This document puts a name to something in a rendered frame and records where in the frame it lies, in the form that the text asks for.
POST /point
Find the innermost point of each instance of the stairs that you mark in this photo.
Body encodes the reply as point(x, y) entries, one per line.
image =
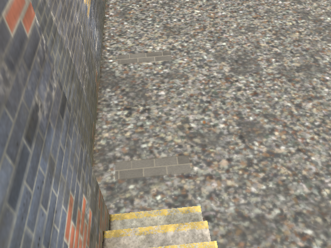
point(166, 228)

